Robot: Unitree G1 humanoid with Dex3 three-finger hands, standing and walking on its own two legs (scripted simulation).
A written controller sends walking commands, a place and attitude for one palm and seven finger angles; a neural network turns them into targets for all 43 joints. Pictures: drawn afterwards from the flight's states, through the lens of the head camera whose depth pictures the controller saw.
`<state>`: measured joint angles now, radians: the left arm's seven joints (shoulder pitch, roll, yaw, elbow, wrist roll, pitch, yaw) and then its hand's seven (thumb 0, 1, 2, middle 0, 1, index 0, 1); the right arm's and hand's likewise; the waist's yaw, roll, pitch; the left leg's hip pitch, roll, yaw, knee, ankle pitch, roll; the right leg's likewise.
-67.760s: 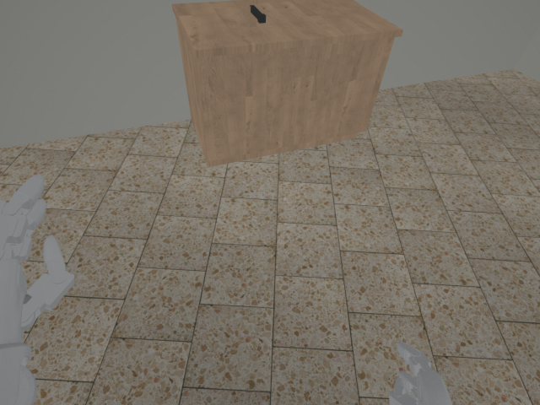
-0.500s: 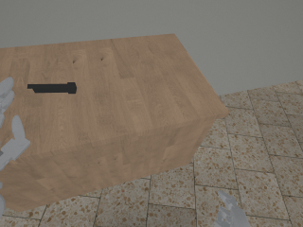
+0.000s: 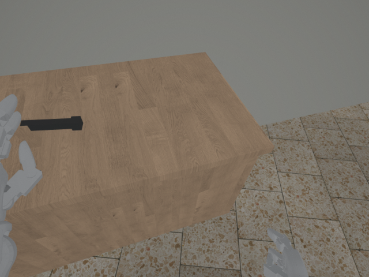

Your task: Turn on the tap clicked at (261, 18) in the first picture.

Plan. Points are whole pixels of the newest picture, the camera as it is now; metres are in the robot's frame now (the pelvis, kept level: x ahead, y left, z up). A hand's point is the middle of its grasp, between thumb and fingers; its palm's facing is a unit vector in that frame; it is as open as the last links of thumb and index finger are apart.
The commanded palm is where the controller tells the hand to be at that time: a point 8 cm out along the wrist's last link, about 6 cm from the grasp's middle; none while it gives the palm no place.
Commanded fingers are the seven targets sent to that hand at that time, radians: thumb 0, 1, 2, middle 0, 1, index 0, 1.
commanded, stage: shuffle to correct the standing spot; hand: left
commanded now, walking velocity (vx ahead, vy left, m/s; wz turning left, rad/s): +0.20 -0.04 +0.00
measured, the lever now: (76, 123) +0.48 +0.34 +0.01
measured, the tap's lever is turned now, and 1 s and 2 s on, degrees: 79 79 79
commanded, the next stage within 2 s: come to a stop and stand still in 1.12 s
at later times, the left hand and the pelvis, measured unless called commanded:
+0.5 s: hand (46, 173) +0.23 +0.24 +0.17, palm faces +0.42 -0.83 -0.36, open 7.4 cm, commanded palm +0.18 +0.27 +0.18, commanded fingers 0.00 0.90 0.90 -0.20 -0.30 -0.20 -0.30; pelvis +0.02 -0.01 +0.00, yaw -1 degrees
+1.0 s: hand (58, 164) +0.24 +0.23 +0.17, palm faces +0.48 -0.81 -0.35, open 7.4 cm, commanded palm +0.19 +0.25 +0.18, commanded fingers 0.00 0.90 0.90 -0.20 -0.30 -0.20 -0.30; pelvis +0.03 -0.03 +0.01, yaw +0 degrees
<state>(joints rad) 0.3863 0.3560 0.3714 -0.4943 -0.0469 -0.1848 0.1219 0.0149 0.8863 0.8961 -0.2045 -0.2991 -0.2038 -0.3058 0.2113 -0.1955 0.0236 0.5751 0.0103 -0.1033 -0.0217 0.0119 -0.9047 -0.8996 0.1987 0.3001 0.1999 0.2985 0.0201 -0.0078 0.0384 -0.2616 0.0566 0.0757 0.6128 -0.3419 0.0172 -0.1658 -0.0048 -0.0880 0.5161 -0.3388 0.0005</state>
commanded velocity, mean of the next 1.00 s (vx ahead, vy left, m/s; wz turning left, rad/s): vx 0.20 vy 0.00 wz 0.00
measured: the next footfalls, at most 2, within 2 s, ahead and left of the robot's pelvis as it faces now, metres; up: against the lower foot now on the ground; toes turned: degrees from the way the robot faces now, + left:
left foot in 0.54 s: +0.13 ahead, +0.10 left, +0.00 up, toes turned +1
right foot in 0.82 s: +0.13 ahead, -0.11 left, +0.00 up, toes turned -4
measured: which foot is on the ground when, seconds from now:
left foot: down 0.00-0.36, up 0.38-0.52, down 0.54-0.84, up 0.86-1.00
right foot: down 0.00-0.54, up 0.56-0.80, down 0.82-1.00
